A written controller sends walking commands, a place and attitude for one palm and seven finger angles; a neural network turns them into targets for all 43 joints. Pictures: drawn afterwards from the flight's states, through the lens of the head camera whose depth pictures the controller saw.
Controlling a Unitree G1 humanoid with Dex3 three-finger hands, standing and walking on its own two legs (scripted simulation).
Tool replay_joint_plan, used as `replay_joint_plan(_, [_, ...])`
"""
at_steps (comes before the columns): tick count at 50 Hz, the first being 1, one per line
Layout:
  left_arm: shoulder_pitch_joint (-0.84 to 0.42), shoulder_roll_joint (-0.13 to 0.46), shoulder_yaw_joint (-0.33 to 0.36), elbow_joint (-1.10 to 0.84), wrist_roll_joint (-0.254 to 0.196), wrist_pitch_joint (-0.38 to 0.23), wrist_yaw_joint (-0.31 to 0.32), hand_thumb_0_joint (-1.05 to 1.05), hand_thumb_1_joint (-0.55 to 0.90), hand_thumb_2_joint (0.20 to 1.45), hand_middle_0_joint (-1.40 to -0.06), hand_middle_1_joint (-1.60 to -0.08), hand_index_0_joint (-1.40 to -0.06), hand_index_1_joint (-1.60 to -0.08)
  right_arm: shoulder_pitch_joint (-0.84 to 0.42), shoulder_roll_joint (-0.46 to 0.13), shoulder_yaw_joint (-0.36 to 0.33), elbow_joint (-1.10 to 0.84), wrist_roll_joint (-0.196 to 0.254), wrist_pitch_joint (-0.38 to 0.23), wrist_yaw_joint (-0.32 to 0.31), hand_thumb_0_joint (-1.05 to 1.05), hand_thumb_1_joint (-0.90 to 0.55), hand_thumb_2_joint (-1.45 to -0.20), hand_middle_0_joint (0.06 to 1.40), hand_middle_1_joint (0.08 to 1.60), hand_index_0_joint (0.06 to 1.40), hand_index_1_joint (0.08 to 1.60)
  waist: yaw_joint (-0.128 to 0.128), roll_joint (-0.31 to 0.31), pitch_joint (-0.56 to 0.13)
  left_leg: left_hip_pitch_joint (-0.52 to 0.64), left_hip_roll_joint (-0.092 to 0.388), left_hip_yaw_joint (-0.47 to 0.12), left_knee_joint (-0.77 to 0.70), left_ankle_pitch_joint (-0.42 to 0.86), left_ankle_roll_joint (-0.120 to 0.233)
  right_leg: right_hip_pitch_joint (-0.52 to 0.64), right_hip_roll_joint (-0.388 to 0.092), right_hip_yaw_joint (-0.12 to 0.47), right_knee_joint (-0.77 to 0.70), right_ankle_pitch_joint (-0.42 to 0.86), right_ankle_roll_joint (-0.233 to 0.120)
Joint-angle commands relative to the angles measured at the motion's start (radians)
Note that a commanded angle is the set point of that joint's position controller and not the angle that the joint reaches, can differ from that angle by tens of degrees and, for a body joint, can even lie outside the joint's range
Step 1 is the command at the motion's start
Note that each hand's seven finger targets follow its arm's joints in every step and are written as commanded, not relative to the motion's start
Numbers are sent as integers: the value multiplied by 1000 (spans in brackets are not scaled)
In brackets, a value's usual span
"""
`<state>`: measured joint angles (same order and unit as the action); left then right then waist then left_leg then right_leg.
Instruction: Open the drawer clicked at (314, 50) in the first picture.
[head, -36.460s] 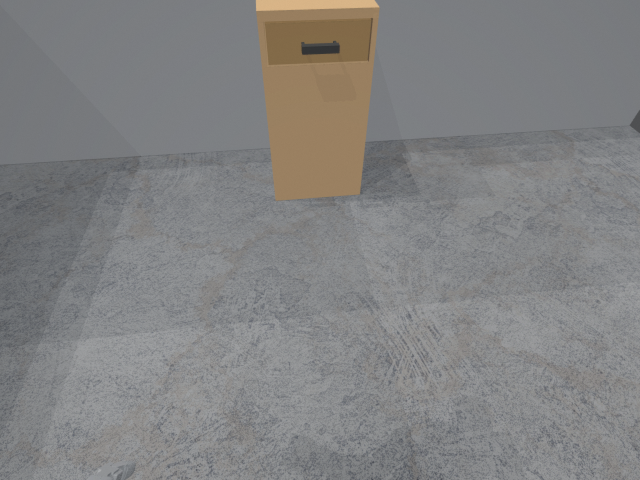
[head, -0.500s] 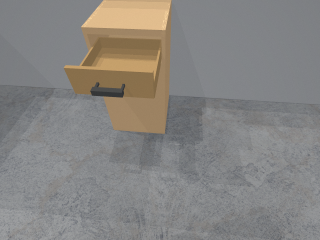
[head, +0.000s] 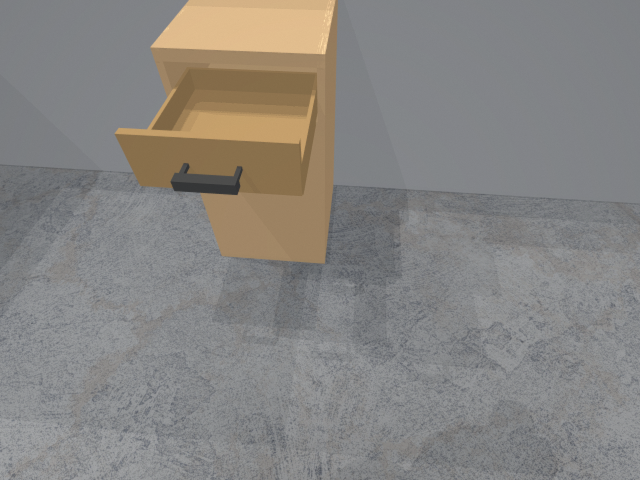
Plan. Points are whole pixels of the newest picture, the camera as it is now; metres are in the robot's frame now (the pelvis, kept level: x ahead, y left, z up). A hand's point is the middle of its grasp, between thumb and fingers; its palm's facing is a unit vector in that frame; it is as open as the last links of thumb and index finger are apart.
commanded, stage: look to check the result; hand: left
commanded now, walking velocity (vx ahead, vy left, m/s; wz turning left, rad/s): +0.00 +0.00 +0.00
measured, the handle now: (209, 176) +0.66 +0.26 -0.05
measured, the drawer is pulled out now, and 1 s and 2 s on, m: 0.29 0.29 0.29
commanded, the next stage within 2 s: stand and wait in 0.26 s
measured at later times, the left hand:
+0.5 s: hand out of the picture +0.02 +0.17 -0.17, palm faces +0.02 -0.98 -0.20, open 7.3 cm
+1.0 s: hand out of the picture +0.02 +0.16 -0.17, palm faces +0.02 -0.98 -0.20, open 7.3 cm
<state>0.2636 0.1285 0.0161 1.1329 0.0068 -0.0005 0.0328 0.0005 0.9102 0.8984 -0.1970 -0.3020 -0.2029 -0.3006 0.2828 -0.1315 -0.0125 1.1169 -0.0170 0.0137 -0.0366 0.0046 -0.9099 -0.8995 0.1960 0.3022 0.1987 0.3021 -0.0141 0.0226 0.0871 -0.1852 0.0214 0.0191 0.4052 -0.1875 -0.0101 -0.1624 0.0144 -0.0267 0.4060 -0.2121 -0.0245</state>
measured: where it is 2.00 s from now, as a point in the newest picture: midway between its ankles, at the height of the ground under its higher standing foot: outside the picture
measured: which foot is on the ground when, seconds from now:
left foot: down 0.00-1.00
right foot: down 0.00-1.00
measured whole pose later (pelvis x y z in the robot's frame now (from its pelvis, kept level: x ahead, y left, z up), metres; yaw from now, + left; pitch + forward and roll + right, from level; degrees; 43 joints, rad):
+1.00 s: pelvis +0.02 -0.01 +0.00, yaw +0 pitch -1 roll +0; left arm 0.25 0.13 0.02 1.13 0.01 -0.01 0.04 0.00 0.91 0.90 -0.20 -0.30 -0.20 -0.30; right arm 0.27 -0.13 -0.01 1.13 -0.02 0.01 -0.04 0.00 -0.91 -0.90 0.20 0.30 0.20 0.30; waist -0.01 0.02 0.08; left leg -0.15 0.03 0.02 0.38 -0.21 -0.02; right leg -0.13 0.02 -0.02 0.38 -0.23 -0.03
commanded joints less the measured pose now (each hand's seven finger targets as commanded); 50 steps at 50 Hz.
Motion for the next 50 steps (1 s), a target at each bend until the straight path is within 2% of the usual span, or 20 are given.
replay_joint_plan(1, [58,113,18,-20,2,-12,5,0,900,900,-200,-300,-200,-300,77,-77,-10,-15,4,-14,-5,0,-900,-900,200,300,200,300,1,3,-4,27,70,-57,-70,52,30,-58,-91,90,-104,27,-24])
replay_joint_plan(3, [61,109,18,-19,3,-12,7,0,900,900,-200,-300,-200,-300,75,-74,-11,-15,4,-14,-5,0,-900,-900,200,300,200,300,0,-11,0,30,73,-58,-71,59,32,-59,-90,91,-104,31,-25])
replay_joint_plan(5, [65,109,17,-17,2,-12,6,0,900,900,-200,-300,-200,-300,70,-77,-10,-15,4,-15,-6,0,-900,-900,200,300,200,300,3,3,-5,36,73,-56,-71,63,31,-58,-90,94,-103,38,-24])
replay_joint_plan(9, [62,112,19,-18,3,-13,6,0,900,900,-200,-300,-200,-300,69,-78,-11,-14,5,-15,-6,0,-900,-900,200,300,200,300,2,-25,-11,41,73,-54,-68,76,30,-48,-92,92,-103,63,-22])
replay_joint_plan(14, [59,109,19,-17,3,-13,7,0,900,900,-200,-300,-200,-300,64,-74,-11,-11,3,-13,-5,0,-900,-900,200,300,200,300,2,-17,11,34,71,-50,-72,66,29,-57,-93,95,-112,49,-23])
replay_joint_plan(19, [57,115,21,-20,3,-15,7,0,900,900,-200,-300,-200,-300,64,-77,-10,-8,4,-16,-5,0,-900,-900,200,300,200,300,2,-21,-17,48,75,-49,-68,96,28,-32,-94,91,-104,94,-23])
replay_joint_plan(25, [52,118,20,-20,2,-14,7,0,900,900,-200,-300,-200,-300,62,-79,-10,-7,4,-15,-6,0,-900,-900,200,300,200,300,4,-16,0,42,74,-48,-73,86,26,-39,-94,92,-110,81,-22])
replay_joint_plan(30, [51,118,21,-20,1,-15,7,0,900,900,-200,-300,-200,-300,64,-82,-10,-6,4,-17,-7,0,-900,-900,200,300,200,300,3,-4,-16,51,75,-46,-71,100,25,-27,-94,91,-107,97,-23])
replay_joint_plan(38, [51,118,21,-21,2,-16,7,0,900,900,-200,-300,-200,-300,67,-77,-12,-5,4,-15,-6,0,-900,-900,200,300,200,300,2,-15,-2,47,74,-45,-72,94,25,-31,-95,94,-115,95,-23])
replay_joint_plan(41, [55,120,22,-19,1,-17,7,0,900,900,-200,-300,-200,-300,65,-82,-11,-5,4,-18,-7,0,-900,-900,200,300,200,300,3,-21,-25,65,77,-46,-69,120,25,-20,-96,91,-105,130,-23])
replay_joint_plan(50, [55,118,20,-18,2,-16,7,0,900,900,-200,-300,-200,-300,64,-85,-10,-4,4,-18,-8,0,-900,-900,200,300,200,300,2,-8,-12,60,78,-46,-75,114,25,-26,-93,91,-108,112,-21])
